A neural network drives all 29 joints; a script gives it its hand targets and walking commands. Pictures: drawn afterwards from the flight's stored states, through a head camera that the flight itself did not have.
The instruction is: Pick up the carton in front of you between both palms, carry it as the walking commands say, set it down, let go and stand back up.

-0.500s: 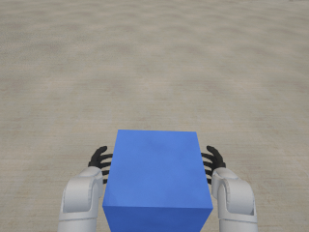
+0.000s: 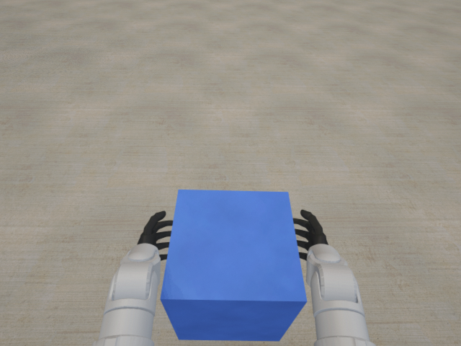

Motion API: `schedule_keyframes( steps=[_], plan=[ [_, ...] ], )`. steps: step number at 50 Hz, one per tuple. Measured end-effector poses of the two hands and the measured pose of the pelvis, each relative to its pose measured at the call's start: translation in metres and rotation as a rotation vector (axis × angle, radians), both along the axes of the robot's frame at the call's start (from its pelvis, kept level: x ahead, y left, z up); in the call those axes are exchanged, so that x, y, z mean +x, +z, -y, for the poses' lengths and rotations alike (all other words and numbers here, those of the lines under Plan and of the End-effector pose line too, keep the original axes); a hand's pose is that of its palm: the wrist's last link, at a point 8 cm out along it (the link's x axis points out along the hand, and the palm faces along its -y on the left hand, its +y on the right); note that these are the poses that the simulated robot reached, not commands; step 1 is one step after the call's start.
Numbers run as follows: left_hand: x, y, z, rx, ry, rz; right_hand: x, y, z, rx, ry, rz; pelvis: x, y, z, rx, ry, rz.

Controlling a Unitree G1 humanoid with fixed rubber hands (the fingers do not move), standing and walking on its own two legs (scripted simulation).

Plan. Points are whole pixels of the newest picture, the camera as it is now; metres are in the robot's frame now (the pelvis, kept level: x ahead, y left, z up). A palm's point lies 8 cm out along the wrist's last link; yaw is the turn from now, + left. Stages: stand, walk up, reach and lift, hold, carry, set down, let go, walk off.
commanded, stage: carry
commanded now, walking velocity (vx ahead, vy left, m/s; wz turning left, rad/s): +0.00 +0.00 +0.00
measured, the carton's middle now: (231, 268) +0.30 +0.00 -0.05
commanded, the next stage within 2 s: none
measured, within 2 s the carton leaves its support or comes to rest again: neither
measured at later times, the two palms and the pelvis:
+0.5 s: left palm (166, 198) +0.40 +0.13 +0.05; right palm (314, 194) +0.41 -0.17 +0.06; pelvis +0.12 -0.02 +0.02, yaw +1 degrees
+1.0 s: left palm (174, 131) +0.64 +0.15 +0.05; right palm (288, 133) +0.63 -0.15 +0.05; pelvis +0.35 +0.01 +0.01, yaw -2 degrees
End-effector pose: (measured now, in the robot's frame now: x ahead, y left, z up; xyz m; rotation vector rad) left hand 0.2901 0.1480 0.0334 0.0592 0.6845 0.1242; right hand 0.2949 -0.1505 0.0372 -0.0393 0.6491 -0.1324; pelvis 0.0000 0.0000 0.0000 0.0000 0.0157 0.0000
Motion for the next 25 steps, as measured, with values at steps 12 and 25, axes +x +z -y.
schedule_keyframes(
  steps=[12,25],
  plan=[
    [0.031,0.011,0.009,0.011,-0.002,0.002,0.029,0.007,0.009,0.009,0.0,0.002,0.04,0.006,0.008,-0.006,-0.015,-0.013],
    [0.11,0.019,0.016,-0.014,0.032,0.002,0.119,0.021,0.016,0.004,0.019,0.001,0.122,0.023,0.021,0.014,0.01,-0.06]
  ],
)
